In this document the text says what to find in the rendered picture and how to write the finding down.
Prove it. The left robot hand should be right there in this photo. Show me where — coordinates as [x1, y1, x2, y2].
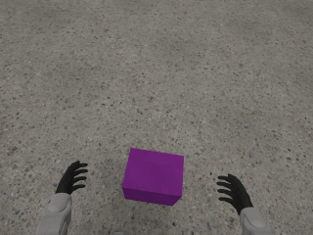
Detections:
[55, 161, 88, 195]

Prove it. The robot right forearm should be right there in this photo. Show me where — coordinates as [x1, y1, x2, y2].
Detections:
[240, 207, 274, 235]

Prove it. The carton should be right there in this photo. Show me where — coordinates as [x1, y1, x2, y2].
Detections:
[121, 148, 184, 207]

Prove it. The robot left forearm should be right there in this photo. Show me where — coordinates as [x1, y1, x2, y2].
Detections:
[32, 193, 72, 235]

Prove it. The right robot hand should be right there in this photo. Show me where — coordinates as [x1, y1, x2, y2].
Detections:
[216, 173, 254, 215]

